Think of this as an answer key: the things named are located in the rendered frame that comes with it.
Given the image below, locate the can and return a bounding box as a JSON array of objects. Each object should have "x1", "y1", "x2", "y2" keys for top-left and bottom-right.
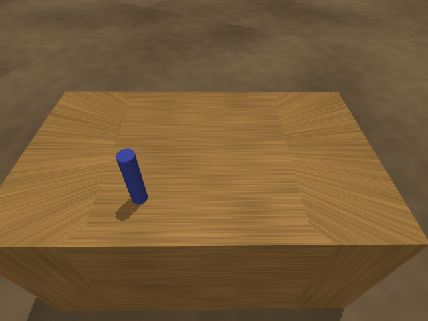
[{"x1": 116, "y1": 149, "x2": 148, "y2": 205}]

